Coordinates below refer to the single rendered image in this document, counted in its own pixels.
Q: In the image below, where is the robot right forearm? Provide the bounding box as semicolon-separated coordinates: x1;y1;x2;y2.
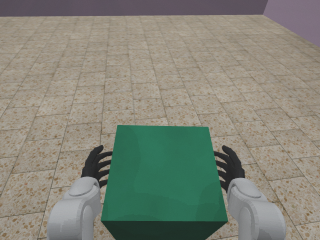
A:
227;178;286;240

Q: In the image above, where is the robot left forearm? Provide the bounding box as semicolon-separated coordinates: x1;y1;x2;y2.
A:
46;176;102;240

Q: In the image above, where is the robot left hand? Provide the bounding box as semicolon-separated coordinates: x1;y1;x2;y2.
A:
80;145;113;188

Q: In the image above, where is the carton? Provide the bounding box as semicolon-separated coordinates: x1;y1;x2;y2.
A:
100;125;228;240

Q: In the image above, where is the robot right hand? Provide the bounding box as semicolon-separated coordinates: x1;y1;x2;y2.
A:
213;145;245;193

